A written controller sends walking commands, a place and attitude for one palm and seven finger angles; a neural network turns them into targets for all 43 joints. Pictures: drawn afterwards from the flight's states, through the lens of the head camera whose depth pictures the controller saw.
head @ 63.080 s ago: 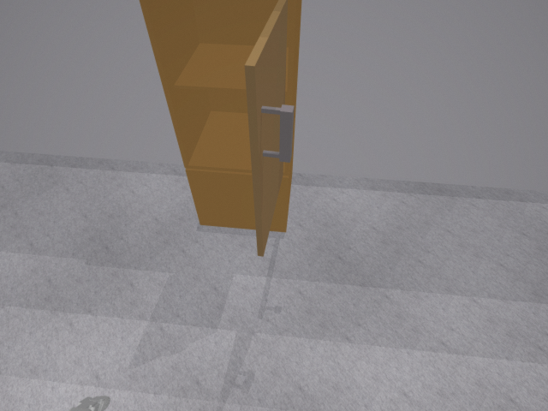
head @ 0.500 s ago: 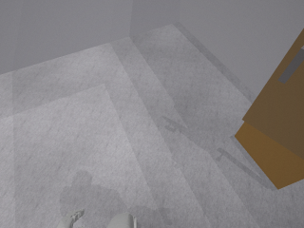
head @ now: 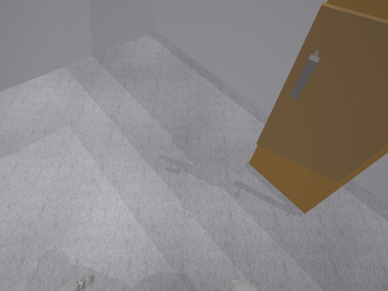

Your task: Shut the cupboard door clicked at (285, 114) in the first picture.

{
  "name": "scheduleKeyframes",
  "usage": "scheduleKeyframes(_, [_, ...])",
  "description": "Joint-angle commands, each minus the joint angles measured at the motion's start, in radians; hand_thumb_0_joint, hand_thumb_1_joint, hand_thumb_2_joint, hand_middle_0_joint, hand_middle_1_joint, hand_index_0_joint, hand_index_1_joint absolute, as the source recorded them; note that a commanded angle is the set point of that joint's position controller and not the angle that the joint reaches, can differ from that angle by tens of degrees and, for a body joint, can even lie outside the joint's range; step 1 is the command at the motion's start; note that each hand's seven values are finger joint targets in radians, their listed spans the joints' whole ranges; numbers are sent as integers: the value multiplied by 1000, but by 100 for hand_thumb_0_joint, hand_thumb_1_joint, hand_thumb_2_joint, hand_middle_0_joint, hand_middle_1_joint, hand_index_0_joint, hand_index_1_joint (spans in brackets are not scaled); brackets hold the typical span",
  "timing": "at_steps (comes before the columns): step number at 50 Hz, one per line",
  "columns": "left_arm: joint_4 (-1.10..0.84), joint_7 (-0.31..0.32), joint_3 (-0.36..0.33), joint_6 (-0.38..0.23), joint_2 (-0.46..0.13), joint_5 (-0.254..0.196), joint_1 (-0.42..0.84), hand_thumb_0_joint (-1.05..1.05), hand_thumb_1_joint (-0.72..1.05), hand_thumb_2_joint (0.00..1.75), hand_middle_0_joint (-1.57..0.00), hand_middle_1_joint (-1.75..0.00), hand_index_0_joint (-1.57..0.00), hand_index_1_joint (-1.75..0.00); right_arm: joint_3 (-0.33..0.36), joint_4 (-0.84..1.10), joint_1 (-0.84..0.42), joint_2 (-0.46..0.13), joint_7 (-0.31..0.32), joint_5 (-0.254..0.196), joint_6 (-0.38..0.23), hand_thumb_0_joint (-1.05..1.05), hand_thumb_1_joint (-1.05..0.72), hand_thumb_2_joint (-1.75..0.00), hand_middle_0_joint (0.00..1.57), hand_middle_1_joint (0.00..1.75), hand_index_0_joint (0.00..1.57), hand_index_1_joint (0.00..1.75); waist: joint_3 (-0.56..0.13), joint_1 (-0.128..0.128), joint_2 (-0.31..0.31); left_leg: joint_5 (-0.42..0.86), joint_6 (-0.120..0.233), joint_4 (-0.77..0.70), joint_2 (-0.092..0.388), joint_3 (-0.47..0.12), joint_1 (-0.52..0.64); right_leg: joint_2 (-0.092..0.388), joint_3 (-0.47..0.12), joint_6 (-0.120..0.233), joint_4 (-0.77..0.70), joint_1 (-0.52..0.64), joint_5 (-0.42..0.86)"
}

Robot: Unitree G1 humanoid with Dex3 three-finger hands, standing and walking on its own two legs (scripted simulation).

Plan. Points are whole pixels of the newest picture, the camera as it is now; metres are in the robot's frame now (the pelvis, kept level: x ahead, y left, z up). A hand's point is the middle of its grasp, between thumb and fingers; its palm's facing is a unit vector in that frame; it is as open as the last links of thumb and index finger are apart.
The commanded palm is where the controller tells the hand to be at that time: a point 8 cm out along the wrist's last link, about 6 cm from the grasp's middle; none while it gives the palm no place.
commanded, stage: turn to face it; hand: left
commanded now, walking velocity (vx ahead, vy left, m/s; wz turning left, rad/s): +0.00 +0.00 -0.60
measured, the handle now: (305, 74) +0.68 -0.27 +0.04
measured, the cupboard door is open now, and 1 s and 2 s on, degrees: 19 19 19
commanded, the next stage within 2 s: take the last steps up to it in 0.66 s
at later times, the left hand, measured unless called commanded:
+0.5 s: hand (125, 273) +0.16 +0.18 -0.19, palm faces -0.21 -0.96 -0.20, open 7.3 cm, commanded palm none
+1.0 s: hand (151, 257) +0.20 +0.12 -0.16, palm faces -0.36 -0.91 -0.22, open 7.3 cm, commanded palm none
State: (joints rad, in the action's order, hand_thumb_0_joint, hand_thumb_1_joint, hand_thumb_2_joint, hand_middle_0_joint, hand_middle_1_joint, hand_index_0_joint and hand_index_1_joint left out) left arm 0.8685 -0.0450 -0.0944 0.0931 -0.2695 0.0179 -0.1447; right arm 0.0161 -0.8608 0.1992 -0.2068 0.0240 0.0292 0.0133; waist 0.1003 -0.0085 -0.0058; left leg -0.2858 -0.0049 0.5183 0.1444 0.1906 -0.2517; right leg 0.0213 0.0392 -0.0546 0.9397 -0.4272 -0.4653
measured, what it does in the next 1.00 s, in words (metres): steps on the spot, turning right: right foot, then left foot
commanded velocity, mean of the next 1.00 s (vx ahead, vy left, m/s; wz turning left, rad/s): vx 0.07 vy -0.04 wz -0.35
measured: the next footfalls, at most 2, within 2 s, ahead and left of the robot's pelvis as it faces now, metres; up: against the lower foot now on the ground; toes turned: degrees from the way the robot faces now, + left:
right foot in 0.12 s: +0.02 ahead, -0.15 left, +0.00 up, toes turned -8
left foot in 0.46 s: +0.12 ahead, +0.09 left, +0.00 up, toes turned -10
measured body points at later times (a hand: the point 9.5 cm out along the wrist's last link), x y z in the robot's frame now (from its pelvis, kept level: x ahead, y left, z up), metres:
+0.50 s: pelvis +0.04 +0.00 -0.01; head +0.09 +0.01 +0.43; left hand +0.18 +0.23 -0.17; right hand +0.08 -0.28 -0.14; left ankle +0.08 +0.10 -0.74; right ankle -0.02 -0.14 -0.73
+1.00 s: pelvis +0.07 -0.04 +0.00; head +0.10 -0.06 +0.45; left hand +0.22 +0.16 -0.15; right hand +0.00 -0.29 -0.15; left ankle +0.10 +0.07 -0.69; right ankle -0.02 -0.12 -0.74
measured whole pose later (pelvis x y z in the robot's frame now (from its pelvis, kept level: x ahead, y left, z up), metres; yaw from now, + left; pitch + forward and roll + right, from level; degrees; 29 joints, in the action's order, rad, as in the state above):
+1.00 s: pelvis +0.07 -0.04 +0.00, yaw -23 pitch +2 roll -1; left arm 0.96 -0.01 -0.05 0.01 -0.19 0.02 -0.24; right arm 0.05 -0.99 0.26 -0.24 0.01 0.02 0.05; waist 0.02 0.01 -0.03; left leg -0.44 -0.06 0.98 0.08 0.09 -0.46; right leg -0.02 0.02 0.03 0.44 -0.16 -0.31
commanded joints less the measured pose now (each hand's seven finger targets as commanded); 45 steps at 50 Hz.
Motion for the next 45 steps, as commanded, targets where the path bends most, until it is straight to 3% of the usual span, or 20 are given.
scheduleKeyframes(1, [-99,0,1,-39,-35,4,41,0,90,90,-20,-30,-20,-30,80,29,55,-239,5,3,-7,0,-90,-90,20,30,20,30,-157,48,-216,477,116,-74,221,-107,147,-20,63,25,-197,57,40])
scheduleKeyframes(4, [-59,9,-16,-52,-99,7,-100,0,90,90,-20,-30,-20,-30,85,39,3,-233,-3,-10,-1,0,-90,-90,20,30,20,30,-193,-37,-87,251,16,131,161,-30,-19,18,8,71,-514,338,322])
scheduleKeyframes(5, [-50,24,-33,-67,-211,18,-137,0,90,90,-20,-30,-20,-30,67,77,-8,-152,-8,-19,4,0,-90,-90,20,30,20,30,-188,-60,244,-169,-57,346,15,45,-264,263,-318,165,-608,479,538])
scheduleKeyframes(6, [-40,37,-37,-68,-262,3,-181,0,90,90,-20,-30,-20,-30,52,111,-55,-142,-6,-15,16,0,-90,-90,20,30,20,30,-168,-91,277,-378,-73,546,-53,-66,-352,390,-449,263,-607,403,741])
scheduleKeyframes(8, [-49,58,-38,-69,-222,4,-121,0,90,90,-20,-30,-20,-30,49,100,-82,-143,10,-16,17,0,-90,-90,20,30,20,30,-147,-58,286,-296,-73,662,-34,-187,-454,320,-438,288,-582,405,717])
scheduleKeyframes(11, [-74,59,-13,-72,-157,2,-18,0,90,90,-20,-30,-20,-30,48,55,-29,-145,-1,-16,16,0,-90,-90,20,30,20,30,-173,4,187,-152,-88,590,-33,-174,-331,218,-259,244,-540,334,740])
scheduleKeyframes(18, [-53,55,-21,-69,-177,9,-37,0,90,90,-20,-30,-20,-30,44,62,-20,-115,-2,-23,11,0,-90,-90,20,30,20,30,-163,0,162,-124,-77,266,-98,-142,-188,201,-325,243,-525,278,691])
scheduleKeyframes(21, [-49,52,-15,-62,-149,0,7,0,90,90,-20,-30,-20,-30,42,28,77,-123,3,-23,-2,0,-90,-90,20,30,20,30,-168,50,141,101,-60,-42,-109,-143,40,129,-299,156,-445,154,563])
scheduleKeyframes(22, [-61,49,-6,-56,-102,-8,-16,0,90,90,-20,-30,-20,-30,50,23,107,-184,7,-13,-15,0,-90,-90,20,30,20,30,-187,51,-26,179,-17,-154,16,-269,143,37,-236,104,-350,51,384])
scheduleKeyframes(23, [-68,42,4,-54,-46,-14,-70,0,90,90,-20,-30,-20,-30,65,28,125,-281,10,0,-19,0,-90,-90,20,30,20,30,-208,41,-290,322,95,-189,244,-493,205,-74,-104,49,-146,-71,-10])
scheduleKeyframes(24, [-75,41,4,-52,-70,-3,-42,0,90,90,-20,-30,-20,-30,65,30,132,-287,18,4,-16,0,-90,-90,20,30,20,30,-183,60,-264,382,172,-206,318,-540,159,-66,-91,38,65,-98,-167])
scheduleKeyframes(27, [-43,29,-5,-50,-62,0,-26,0,90,90,-20,-30,-20,-30,43,41,59,-205,26,8,-23,0,-90,-90,20,30,20,30,-141,21,-171,587,176,-158,220,-358,119,-8,-94,19,228,-117,-65])
scheduleKeyframes(29, [-33,26,3,-41,-38,-1,-28,0,90,90,-20,-30,-20,-30,41,29,54,-188,27,6,-22,0,-90,-90,20,30,20,30,-168,17,-160,647,155,-133,173,-255,174,-6,-64,10,156,-95,-23])
scheduleKeyframes(36, [-27,25,20,-45,-5,2,13,0,90,90,-20,-30,-20,-30,61,-37,106,-197,15,3,-7,0,-90,-90,20,30,20,30,-160,51,-201,543,145,-113,177,-200,146,-28,26,35,-197,79,31])
scheduleKeyframes(39, [6,28,10,-52,-29,3,-84,0,90,90,-20,-30,-20,-30,66,-45,73,-201,11,-5,-1,0,-90,-90,20,30,20,30,-170,-1,-129,315,78,-44,143,-160,32,-27,29,55,-478,285,259])
scheduleKeyframes(40, [16,30,-1,-57,-79,9,-125,0,90,90,-20,-30,-20,-30,65,-38,58,-176,6,-11,1,0,-90,-90,20,30,20,30,-175,-24,-25,74,30,39,91,-108,-76,53,-76,87,-582,388,227])
scheduleKeyframes(41, [27,36,-14,-67,-164,18,-143,0,90,90,-20,-30,-20,-30,49,-13,46,-103,-1,-16,1,0,-90,-90,20,30,20,30,-150,-37,238,-266,-31,213,-50,0,-286,254,-341,180,-685,472,159])
scheduleKeyframes(42, [32,38,-20,-67,-210,8,-190,0,90,90,-20,-30,-20,-30,40,23,-35,-105,-6,-9,9,0,-90,-90,20,30,20,30,-107,-91,252,-391,-37,426,-95,-72,-361,348,-456,280,-745,389,67])
scheduleKeyframes(43, [38,47,-24,-76,-181,10,-177,0,90,90,-20,-30,-20,-30,47,21,-70,-118,-1,-7,9,0,-90,-90,20,30,20,30,-65,-76,283,-321,-31,538,-79,-154,-451,310,-490,307,-754,387,79])
scheduleKeyframes(45, [36,52,-5,-89,-115,5,-112,0,90,90,-20,-30,-20,-30,53,-3,-49,-135,-7,-4,-3,0,-90,-90,20,30,20,30,-41,-25,217,-213,-43,584,-47,-169,-445,252,-353,299,-713,366,199])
